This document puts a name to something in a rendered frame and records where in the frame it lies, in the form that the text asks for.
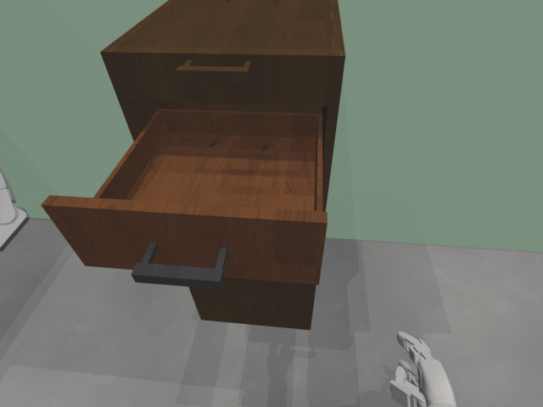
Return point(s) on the handle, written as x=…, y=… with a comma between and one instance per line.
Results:
x=213, y=74
x=175, y=275

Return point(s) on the drawer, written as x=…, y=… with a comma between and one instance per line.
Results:
x=195, y=181

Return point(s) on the robot left hand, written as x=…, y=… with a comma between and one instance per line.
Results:
x=12, y=219

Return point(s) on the cabinet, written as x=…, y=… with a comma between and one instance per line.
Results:
x=295, y=53

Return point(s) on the robot right hand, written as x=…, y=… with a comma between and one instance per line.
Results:
x=427, y=384

